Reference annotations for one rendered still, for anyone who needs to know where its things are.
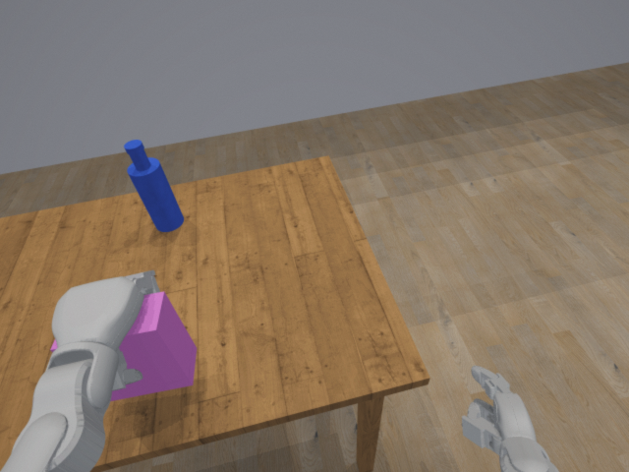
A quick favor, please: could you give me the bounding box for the table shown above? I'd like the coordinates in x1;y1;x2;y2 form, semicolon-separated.
0;155;430;472

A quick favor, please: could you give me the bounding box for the left robot forearm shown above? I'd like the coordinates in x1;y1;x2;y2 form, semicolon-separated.
0;341;119;472

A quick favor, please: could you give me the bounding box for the right robot forearm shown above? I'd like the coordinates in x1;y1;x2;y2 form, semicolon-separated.
499;437;559;472

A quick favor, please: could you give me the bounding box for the right robot hand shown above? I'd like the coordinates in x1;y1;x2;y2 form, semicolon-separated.
462;366;537;455

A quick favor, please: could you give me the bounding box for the sponge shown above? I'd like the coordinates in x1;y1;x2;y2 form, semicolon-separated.
50;291;197;401

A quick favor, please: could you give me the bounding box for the left robot hand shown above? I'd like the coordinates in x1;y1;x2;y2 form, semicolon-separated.
52;270;160;391

